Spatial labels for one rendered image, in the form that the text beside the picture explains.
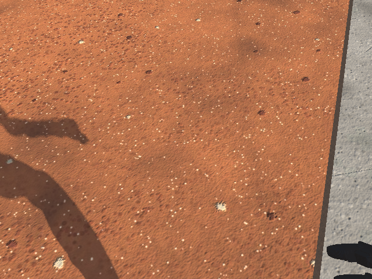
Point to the right robot hand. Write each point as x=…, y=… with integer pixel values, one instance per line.
x=360, y=253

